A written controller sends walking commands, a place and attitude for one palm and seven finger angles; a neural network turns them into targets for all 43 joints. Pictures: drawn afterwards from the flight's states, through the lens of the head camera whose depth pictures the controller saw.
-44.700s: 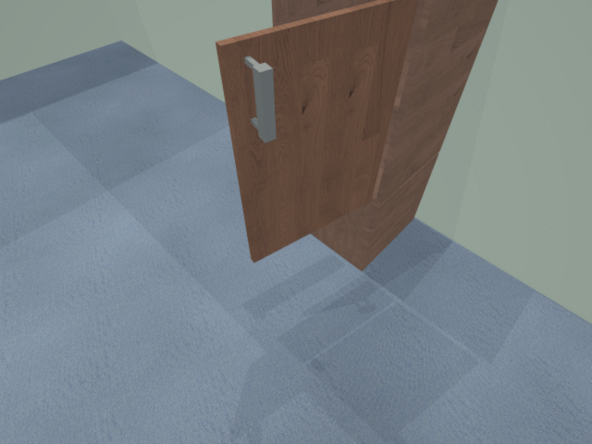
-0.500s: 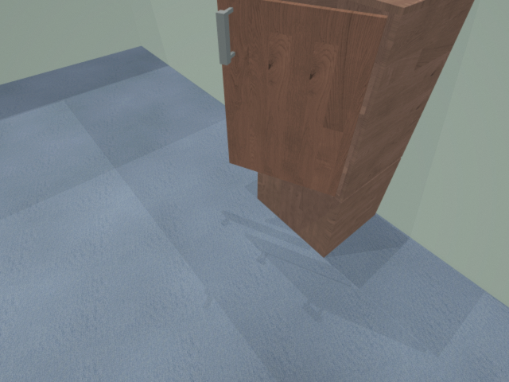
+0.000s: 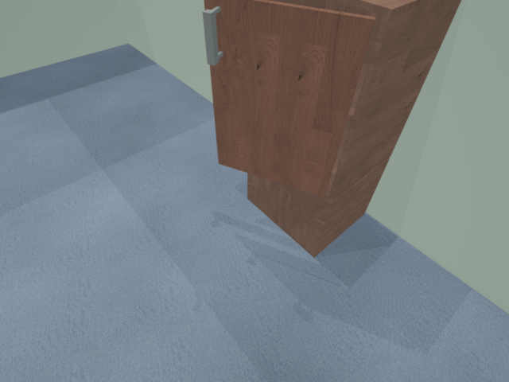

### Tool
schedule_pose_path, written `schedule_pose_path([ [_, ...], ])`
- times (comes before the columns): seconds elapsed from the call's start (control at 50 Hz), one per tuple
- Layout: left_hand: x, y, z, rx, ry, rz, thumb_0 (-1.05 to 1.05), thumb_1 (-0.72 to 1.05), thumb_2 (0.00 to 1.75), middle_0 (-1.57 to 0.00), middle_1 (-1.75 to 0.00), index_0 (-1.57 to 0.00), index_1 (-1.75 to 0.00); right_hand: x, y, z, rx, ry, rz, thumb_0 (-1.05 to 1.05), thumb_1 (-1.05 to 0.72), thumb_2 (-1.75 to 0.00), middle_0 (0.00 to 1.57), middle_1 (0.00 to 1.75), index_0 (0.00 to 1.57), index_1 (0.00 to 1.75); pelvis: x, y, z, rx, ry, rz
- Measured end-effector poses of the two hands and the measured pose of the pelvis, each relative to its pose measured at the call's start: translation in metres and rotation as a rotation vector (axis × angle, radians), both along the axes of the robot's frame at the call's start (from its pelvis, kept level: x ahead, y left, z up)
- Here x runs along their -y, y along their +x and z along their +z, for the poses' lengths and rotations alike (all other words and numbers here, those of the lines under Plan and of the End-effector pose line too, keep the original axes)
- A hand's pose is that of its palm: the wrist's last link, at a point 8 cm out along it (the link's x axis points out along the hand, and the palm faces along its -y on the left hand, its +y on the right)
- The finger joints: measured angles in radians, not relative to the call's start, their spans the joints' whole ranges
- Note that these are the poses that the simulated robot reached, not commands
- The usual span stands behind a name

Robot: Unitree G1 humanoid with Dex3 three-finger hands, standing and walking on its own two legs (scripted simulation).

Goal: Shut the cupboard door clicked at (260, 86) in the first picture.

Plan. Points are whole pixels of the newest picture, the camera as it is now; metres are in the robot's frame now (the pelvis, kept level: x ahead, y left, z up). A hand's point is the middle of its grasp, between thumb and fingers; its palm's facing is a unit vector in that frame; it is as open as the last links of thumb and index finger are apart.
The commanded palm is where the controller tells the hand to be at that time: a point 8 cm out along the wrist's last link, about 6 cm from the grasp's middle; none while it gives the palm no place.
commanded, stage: look to check the result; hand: left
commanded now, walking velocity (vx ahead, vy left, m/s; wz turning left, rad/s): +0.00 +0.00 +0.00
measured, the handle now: (215, 35) +0.91 +0.14 +0.15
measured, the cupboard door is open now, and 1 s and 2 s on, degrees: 26 26 26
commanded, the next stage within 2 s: walk to a spot facing it in 0.42 s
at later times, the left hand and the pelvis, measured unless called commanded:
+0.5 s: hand out of the picture +0.00 +0.16 -0.18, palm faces +0.02 -0.98 -0.19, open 7.4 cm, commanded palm none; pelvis +0.02 -0.01 +0.00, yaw +0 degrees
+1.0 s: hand out of the picture +0.03 +0.22 -0.21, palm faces +0.24 -0.95 -0.21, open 7.4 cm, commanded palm none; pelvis +0.02 +0.02 -0.02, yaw +13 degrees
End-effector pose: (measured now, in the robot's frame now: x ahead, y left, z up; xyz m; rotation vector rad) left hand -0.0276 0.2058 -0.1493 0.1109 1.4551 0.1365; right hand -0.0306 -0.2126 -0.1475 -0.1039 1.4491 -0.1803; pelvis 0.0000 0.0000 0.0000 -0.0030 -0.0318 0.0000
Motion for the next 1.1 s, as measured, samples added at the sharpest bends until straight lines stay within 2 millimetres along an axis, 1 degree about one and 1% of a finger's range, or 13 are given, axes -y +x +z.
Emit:
schedule_pose_path([
  [0.12, -0.004, -0.002, 0.002, -0.020, 0.018, 0.004, 0.00, 0.90, 0.90, -0.20, -0.30, -0.20, -0.30, 0.002, 0.005, 0.000, -0.007, 0.001, 0.004, 0.01, -0.91, -0.89, 0.20, 0.30, 0.20, 0.30, 0.002, 0.005, 0.000, 0.000, -0.001, 0.000],
  [0.24, -0.006, 0.002, 0.003, -0.027, 0.029, 0.004, 0.00, 0.90, 0.90, -0.20, -0.30, -0.19, -0.30, 0.006, 0.016, -0.001, 0.003, -0.002, 0.011, 0.01, -0.91, -0.89, 0.20, 0.30, 0.20, 0.30, 0.004, 0.010, 0.000, -0.001, 0.000, -0.001],
  [0.52, -0.004, 0.026, 0.004, 0.004, 0.030, -0.006, 0.00, 0.90, 0.90, -0.20, -0.30, -0.19, -0.30, 0.018, 0.046, 0.001, 0.043, -0.021, 0.033, 0.00, -0.91, -0.89, 0.20, 0.30, 0.20, 0.30, 0.008, 0.020, 0.001, -0.004, 0.004, -0.002],
  [0.64, -0.003, 0.036, 0.002, 0.022, 0.034, 0.004, 0.00, 0.90, 0.90, -0.20, -0.30, -0.20, -0.30, 0.022, 0.054, 0.001, 0.045, -0.026, 0.043, 0.00, -0.91, -0.89, 0.20, 0.30, 0.20, 0.30, 0.010, 0.024, 0.000, -0.008, 0.005, 0.014],
  [0.74, -0.005, 0.039, -0.004, 0.047, 0.042, 0.057, 0.00, 0.90, 0.90, -0.20, -0.30, -0.20, -0.30, 0.022, 0.059, -0.004, 0.018, -0.022, 0.077, 0.00, -0.91, -0.89, 0.20, 0.30, 0.20, 0.30, 0.010, 0.023, -0.007, -0.011, -0.004, 0.063],
  [0.82, -0.015, 0.037, -0.014, 0.070, 0.048, 0.113, 0.00, 0.90, 0.90, -0.20, -0.30, -0.20, -0.30, 0.021, 0.071, -0.007, -0.005, -0.038, 0.121, 0.01, -0.91, -0.89, 0.20, 0.30, 0.20, 0.30, 0.005, 0.024, -0.015, -0.001, -0.022, 0.124],
  [0.88, -0.026, 0.035, -0.022, 0.079, 0.047, 0.152, 0.00, 0.90, 0.90, -0.20, -0.30, -0.20, -0.30, 0.018, 0.089, -0.005, 0.009, -0.060, 0.161, 0.01, -0.91, -0.89, 0.20, 0.30, 0.20, 0.30, -0.002, 0.027, -0.019, 0.007, -0.016, 0.169],
  [0.94, -0.043, 0.035, -0.033, 0.087, 0.047, 0.188, 0.00, 0.90, 0.90, -0.20, -0.30, -0.20, -0.30, 0.013, 0.111, -0.009, 0.063, -0.087, 0.215, 0.01, -0.91, -0.89, 0.20, 0.30, 0.20, 0.30, -0.014, 0.026, -0.029, 0.002, -0.012, 0.204],
  [1.0, -0.059, 0.040, -0.025, 0.098, 0.070, 0.198, 0.00, 0.90, 0.90, -0.20, -0.30, -0.20, -0.30, 0.008, 0.127, -0.003, 0.098, -0.096, 0.254, 0.01, -0.91, -0.89, 0.20, 0.30, 0.20, 0.30, -0.019, 0.022, -0.025, -0.006, -0.004, 0.220],
  [1.1, -0.082, 0.059, 0.001, 0.186, 0.121, 0.224, 0.00, 0.90, 0.90, -0.20, -0.30, -0.20, -0.30, 0.003, 0.149, 0.009, 0.119, -0.093, 0.334, 0.01, -0.91, -0.89, 0.20, 0.30, 0.20, 0.30, -0.020, 0.020, -0.010, -0.043, -0.025, 0.285],
])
